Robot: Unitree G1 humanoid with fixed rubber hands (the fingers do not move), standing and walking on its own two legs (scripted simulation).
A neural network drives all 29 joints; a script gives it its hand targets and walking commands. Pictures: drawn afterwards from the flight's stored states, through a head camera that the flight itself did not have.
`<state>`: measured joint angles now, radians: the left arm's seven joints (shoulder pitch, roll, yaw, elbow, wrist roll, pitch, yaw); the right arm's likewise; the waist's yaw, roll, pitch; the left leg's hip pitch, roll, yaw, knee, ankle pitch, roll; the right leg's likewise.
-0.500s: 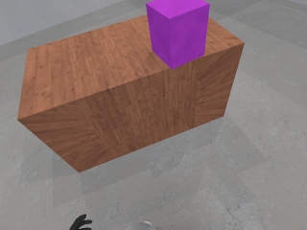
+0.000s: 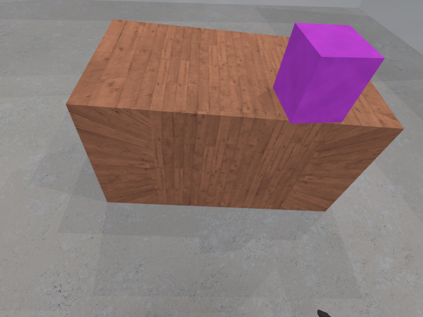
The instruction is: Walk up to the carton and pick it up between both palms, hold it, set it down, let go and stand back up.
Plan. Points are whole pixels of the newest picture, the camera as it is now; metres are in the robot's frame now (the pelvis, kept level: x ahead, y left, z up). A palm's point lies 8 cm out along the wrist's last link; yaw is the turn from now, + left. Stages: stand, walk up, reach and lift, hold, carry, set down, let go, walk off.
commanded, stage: walk up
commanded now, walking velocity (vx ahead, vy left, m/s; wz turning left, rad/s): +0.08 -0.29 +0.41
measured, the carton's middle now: (319, 75) +0.86 -0.31 +0.01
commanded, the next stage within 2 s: none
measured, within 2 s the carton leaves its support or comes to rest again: neither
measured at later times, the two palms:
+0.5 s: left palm (184, 301) +0.17 +0.07 -0.11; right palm out of the picture +0.09 -0.45 -0.17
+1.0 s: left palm (280, 307) +0.17 -0.13 -0.14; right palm out of the picture +0.22 -0.67 -0.12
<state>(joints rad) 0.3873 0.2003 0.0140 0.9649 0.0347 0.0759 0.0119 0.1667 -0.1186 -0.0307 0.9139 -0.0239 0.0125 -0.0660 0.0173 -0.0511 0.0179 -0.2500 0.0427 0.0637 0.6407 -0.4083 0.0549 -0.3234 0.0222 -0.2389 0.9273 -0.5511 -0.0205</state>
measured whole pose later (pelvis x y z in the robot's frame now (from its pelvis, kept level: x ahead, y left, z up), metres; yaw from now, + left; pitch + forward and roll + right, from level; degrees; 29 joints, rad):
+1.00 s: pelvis +0.14 -0.39 -0.01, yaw +11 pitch -3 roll -3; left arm 0.25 0.25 0.03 0.81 0.02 0.14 -0.04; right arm 0.30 -0.27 -0.09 0.96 -0.03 0.05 -0.06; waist -0.02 0.01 0.01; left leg -0.26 0.25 0.14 0.73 -0.40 -0.10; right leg -0.60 -0.04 0.12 1.52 -0.35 0.10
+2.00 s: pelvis +0.49 -0.57 -0.01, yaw +9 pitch -2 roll +1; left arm 0.35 0.15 0.01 1.07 0.01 -0.01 0.01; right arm 0.22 -0.17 -0.02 1.04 0.01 -0.05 -0.05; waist -0.04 0.01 0.09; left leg -0.29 -0.01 0.21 0.64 -0.32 0.10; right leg -0.28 0.01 0.04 1.21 -0.54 -0.01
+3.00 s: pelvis +0.58 -0.58 +0.01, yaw +10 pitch -2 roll +0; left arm 0.29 0.11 -0.01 1.17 0.01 0.00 0.05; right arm 0.33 -0.07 0.01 1.19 -0.01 -0.02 -0.05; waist 0.00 -0.01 0.02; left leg -0.05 0.01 0.15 0.39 -0.31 0.04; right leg -0.18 0.00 -0.01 0.43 -0.22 0.00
